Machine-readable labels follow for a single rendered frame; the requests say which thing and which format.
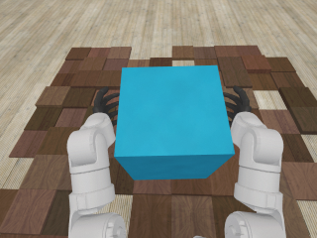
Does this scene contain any robot left hand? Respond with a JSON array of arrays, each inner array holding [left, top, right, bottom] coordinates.
[[92, 86, 120, 127]]

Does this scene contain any robot right hand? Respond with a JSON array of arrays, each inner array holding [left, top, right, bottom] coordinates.
[[223, 85, 252, 128]]

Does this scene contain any carton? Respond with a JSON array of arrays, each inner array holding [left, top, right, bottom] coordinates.
[[114, 65, 235, 180]]

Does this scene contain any robot right upper arm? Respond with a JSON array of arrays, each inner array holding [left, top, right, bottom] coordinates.
[[224, 211, 285, 238]]

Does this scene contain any robot left upper arm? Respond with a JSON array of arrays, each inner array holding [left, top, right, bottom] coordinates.
[[69, 212, 127, 238]]

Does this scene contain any left robot forearm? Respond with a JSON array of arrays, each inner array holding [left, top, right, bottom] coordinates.
[[66, 112, 116, 238]]

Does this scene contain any right robot forearm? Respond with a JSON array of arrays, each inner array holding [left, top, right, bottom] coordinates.
[[230, 111, 286, 238]]

